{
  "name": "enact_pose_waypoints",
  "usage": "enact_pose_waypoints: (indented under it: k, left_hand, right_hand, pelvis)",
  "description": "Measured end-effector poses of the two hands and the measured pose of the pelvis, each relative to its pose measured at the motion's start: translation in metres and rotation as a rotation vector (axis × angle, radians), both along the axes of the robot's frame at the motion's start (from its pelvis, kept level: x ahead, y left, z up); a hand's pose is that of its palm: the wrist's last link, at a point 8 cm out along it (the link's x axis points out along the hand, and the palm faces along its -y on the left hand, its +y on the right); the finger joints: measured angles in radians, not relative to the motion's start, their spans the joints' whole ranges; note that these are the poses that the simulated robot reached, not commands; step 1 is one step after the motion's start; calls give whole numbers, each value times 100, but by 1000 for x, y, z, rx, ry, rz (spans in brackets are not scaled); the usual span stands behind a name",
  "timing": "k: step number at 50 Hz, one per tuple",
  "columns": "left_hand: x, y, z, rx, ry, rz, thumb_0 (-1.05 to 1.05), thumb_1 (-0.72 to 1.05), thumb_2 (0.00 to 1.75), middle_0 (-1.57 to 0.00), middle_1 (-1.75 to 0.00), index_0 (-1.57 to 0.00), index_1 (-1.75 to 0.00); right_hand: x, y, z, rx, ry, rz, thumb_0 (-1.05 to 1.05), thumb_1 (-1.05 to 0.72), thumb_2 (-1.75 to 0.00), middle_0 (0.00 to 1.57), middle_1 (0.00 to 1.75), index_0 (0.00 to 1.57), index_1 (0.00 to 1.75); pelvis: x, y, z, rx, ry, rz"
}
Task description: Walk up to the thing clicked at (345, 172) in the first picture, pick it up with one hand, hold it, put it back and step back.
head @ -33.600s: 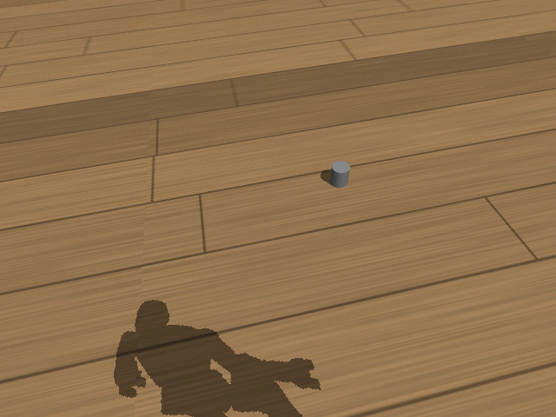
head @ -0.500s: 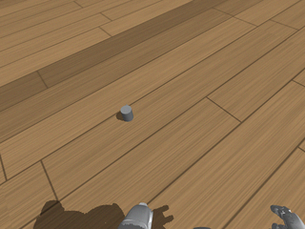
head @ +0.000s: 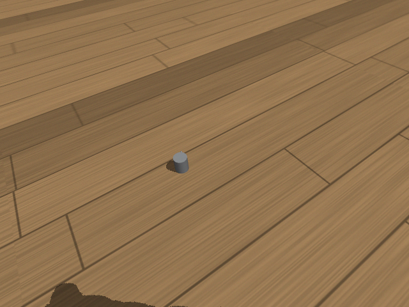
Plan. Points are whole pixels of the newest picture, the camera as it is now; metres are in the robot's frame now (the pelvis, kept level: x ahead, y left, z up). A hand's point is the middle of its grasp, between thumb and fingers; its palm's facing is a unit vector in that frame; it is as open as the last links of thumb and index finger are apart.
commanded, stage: step back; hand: left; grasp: from above
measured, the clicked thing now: (181, 160) +1.07 +0.21 -0.71
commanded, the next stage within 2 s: stand in 0.54 s
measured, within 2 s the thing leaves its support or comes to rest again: neither
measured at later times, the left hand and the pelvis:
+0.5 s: hand out of the picture +0.15 +0.28 -0.14, palm faces +0.01 -0.93 -0.37, open 7.4 cm; pelvis +0.05 +0.02 +0.00, yaw +0 degrees
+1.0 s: hand out of the picture +0.12 +0.27 -0.14, palm faces -0.03 -0.94 -0.33, open 7.4 cm; pelvis +0.03 +0.02 +0.02, yaw +0 degrees
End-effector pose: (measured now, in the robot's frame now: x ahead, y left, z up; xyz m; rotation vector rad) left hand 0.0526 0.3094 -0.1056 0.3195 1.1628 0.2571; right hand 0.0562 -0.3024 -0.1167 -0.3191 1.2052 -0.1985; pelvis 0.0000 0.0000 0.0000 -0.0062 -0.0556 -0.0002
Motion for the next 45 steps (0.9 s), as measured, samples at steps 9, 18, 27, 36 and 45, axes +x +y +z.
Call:
enact_pose_waypoints:
  k: [9,18,27,36,45]
  left_hand:
    - [10,18,-12,-29,41,29,0,90,90,-21,-30,-20,-30]
    - [51,20,-10,-19,42,1,0,90,90,-21,-30,-20,-30]
    - [92,16,1,-6,-18,-26,0,90,90,-21,-30,-20,-30]
    - [104,4,7,-30,-24,-51,0,90,90,-21,-30,-20,-30]
    - [84,-1,5,-49,1,-59,0,90,90,-21,-30,-20,-30]
  right_hand:
    - [29,10,6,-50,9,31,0,-91,-90,20,30,21,30]
    - [66,29,6,-5,-25,14,0,-91,-90,20,30,21,30]
    - [103,35,5,22,-78,15,0,-91,-90,20,30,21,30]
    - [103,32,15,19,-77,5,0,-91,-90,20,30,21,30]
    - [74,26,19,10,-42,-12,0,-91,-90,20,30,21,30]
  pelvis:
    - [20,22,-3,19,7,22]
    - [40,20,2,-4,19,9]
    - [54,20,4,7,17,1]
    - [51,20,13,8,4,0]
    - [38,19,17,7,-8,-2]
